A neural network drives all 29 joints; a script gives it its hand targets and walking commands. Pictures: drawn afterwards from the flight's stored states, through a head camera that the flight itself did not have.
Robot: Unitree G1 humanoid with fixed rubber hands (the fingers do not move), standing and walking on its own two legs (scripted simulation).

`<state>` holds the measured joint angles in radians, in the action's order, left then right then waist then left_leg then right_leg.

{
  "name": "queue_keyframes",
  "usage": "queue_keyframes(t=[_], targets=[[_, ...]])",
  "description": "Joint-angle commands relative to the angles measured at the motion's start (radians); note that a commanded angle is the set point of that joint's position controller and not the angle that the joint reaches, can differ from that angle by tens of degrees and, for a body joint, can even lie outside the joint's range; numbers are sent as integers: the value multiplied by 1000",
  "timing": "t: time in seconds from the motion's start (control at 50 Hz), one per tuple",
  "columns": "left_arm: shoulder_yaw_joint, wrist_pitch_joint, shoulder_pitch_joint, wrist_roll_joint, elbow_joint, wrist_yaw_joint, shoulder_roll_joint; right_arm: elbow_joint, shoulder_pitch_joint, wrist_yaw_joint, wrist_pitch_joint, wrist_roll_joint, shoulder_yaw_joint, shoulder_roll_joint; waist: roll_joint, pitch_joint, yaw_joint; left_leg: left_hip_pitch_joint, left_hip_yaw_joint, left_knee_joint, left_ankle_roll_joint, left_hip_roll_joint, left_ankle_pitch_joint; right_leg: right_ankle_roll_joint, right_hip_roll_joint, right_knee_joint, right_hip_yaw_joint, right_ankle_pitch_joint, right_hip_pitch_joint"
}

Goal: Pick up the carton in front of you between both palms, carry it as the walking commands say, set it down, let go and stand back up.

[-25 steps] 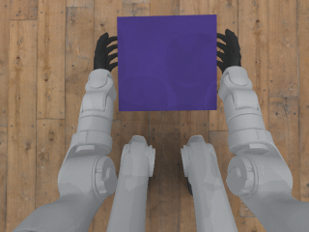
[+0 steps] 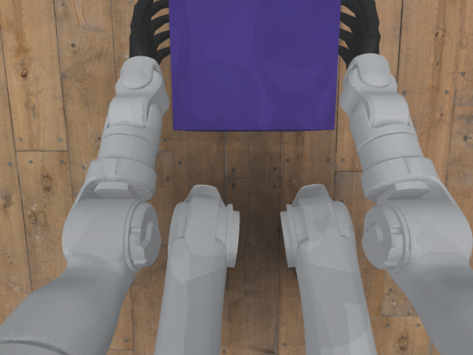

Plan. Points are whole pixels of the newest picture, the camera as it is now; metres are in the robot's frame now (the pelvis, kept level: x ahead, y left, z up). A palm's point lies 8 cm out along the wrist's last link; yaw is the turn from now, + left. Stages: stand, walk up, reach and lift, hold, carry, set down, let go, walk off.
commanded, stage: set down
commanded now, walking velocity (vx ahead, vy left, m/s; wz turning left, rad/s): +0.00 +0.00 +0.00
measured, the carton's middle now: (250, 70) +0.50 +0.01 -0.23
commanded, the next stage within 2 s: none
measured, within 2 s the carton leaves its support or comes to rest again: rests again in 0.46 s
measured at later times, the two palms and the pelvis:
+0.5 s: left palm (152, 67) +0.50 +0.16 -0.18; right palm (354, 63) +0.50 -0.14 -0.17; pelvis +0.00 +0.00 -0.01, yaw +0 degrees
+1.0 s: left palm (151, 67) +0.50 +0.17 -0.18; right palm (356, 62) +0.50 -0.15 -0.18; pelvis -0.01 +0.00 -0.02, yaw +0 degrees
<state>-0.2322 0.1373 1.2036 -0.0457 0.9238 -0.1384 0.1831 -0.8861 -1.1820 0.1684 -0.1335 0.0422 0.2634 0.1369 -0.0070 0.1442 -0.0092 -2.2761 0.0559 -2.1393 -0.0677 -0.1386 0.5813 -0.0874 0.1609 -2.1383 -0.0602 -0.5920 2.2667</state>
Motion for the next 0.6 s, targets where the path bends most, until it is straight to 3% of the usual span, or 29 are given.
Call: queue_keyframes(t=[0.0,0.2,0.58], targets=[[395,-25,570,-53,-114,242,-933,105,-604,-235,20,51,-427,-932,-11,-1169,-14,583,-121,151,30,-15,-387,38,12,144,139,371,-562],[298,-43,588,-5,-27,259,-871,-1,-607,-252,36,-9,-308,-868,-1,-983,-11,459,-107,137,49,-12,-313,57,14,132,125,301,-438],[209,-73,561,37,82,264,-725,-112,-588,-274,65,-47,-221,-724,-7,-768,-13,369,-79,114,69,2,-291,70,2,104,99,266,-318]])
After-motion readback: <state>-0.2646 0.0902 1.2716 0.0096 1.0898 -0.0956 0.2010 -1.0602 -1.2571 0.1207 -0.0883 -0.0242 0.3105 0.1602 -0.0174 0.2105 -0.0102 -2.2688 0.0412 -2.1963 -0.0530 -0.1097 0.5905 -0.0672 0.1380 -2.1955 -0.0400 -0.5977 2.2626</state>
